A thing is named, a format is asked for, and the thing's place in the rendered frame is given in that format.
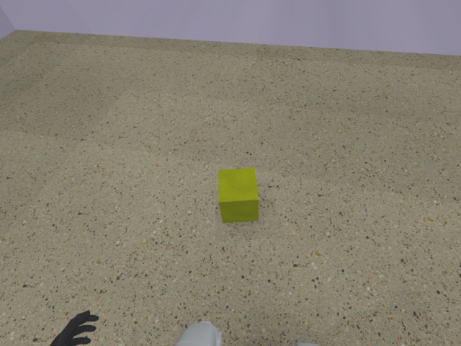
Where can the left robot hand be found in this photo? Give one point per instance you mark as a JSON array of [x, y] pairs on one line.
[[65, 338]]

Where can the carton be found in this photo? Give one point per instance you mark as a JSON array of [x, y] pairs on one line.
[[238, 196]]

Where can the robot left thigh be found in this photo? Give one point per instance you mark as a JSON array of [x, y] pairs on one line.
[[200, 334]]

